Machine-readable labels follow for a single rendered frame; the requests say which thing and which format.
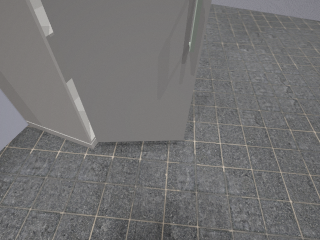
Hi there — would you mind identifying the fridge door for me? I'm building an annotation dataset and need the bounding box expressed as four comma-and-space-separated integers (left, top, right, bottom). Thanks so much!
41, 0, 212, 142

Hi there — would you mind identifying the handle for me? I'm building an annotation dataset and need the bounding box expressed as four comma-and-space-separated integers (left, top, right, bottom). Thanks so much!
189, 0, 203, 53

